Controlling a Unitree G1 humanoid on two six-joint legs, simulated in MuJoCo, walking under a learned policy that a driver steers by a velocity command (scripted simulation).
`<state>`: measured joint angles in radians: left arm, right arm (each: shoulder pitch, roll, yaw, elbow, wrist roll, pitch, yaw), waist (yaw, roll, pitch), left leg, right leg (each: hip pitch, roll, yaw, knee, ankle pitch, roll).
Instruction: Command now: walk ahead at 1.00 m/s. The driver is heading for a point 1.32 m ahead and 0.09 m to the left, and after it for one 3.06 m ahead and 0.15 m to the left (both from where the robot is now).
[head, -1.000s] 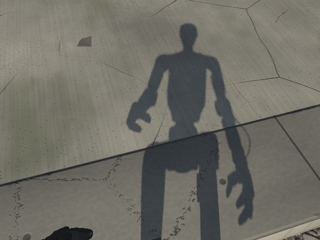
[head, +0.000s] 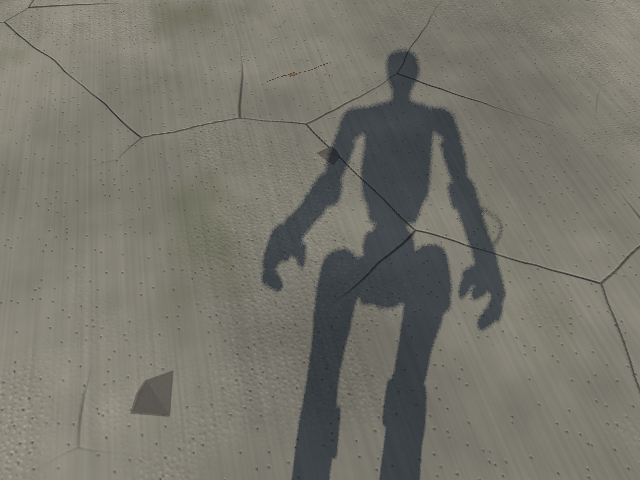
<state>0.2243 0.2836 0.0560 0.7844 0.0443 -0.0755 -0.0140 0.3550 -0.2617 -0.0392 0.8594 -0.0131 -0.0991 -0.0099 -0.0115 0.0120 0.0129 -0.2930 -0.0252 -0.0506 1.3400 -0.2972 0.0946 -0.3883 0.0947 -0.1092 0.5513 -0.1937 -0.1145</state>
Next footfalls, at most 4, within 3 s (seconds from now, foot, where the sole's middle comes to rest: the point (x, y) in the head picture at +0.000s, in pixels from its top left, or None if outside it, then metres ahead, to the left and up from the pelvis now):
0.34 left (268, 440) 0.56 0.12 -0.76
0.78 right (349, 266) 1.01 -0.06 -0.76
1.24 left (281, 145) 1.47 0.12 -0.76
1.70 right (339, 59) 1.92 -0.07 -0.76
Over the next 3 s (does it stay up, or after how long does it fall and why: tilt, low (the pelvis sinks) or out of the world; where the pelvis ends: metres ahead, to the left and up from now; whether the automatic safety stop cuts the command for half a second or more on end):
stays up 2.99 0.01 0.00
